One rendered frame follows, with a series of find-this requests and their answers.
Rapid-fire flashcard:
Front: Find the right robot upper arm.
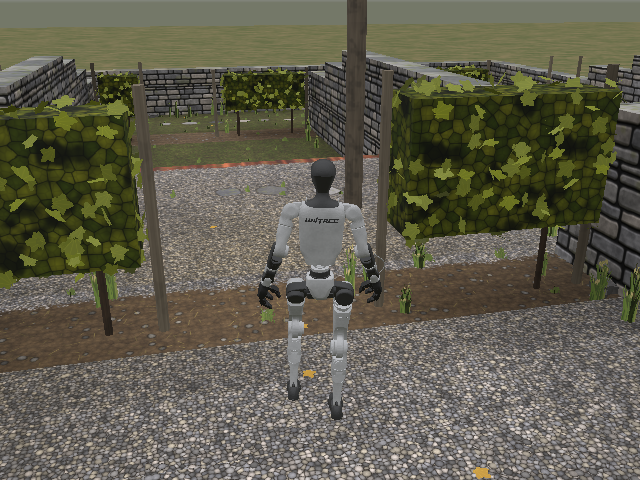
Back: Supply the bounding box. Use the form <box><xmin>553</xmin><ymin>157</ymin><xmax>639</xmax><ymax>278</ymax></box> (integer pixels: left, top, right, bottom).
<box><xmin>343</xmin><ymin>203</ymin><xmax>370</xmax><ymax>258</ymax></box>

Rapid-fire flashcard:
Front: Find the robot head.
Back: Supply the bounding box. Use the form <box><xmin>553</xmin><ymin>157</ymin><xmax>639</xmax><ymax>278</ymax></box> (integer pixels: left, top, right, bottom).
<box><xmin>305</xmin><ymin>159</ymin><xmax>339</xmax><ymax>208</ymax></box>

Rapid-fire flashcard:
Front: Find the robot right forearm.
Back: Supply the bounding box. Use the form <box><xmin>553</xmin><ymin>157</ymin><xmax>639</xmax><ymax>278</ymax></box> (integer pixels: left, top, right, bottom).
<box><xmin>360</xmin><ymin>243</ymin><xmax>380</xmax><ymax>283</ymax></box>

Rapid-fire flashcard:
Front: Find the right robot foot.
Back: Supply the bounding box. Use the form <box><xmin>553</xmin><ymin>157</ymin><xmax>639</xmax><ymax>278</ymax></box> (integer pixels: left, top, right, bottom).
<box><xmin>328</xmin><ymin>393</ymin><xmax>343</xmax><ymax>420</ymax></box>

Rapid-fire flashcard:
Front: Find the left robot upper arm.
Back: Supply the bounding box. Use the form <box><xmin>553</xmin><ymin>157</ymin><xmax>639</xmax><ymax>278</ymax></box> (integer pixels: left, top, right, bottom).
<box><xmin>273</xmin><ymin>202</ymin><xmax>301</xmax><ymax>258</ymax></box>

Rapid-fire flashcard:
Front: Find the left robot hand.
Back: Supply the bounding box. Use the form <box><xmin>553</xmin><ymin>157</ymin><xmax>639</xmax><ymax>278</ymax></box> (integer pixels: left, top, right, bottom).
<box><xmin>257</xmin><ymin>282</ymin><xmax>281</xmax><ymax>309</ymax></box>

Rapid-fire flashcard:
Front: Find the robot left forearm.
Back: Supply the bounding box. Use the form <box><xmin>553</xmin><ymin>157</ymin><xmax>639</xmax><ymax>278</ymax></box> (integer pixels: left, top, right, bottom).
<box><xmin>261</xmin><ymin>242</ymin><xmax>282</xmax><ymax>287</ymax></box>

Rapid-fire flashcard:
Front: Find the right robot hand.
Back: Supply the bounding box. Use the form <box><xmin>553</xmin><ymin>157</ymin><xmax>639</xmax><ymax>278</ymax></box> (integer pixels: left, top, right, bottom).
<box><xmin>359</xmin><ymin>280</ymin><xmax>382</xmax><ymax>303</ymax></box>

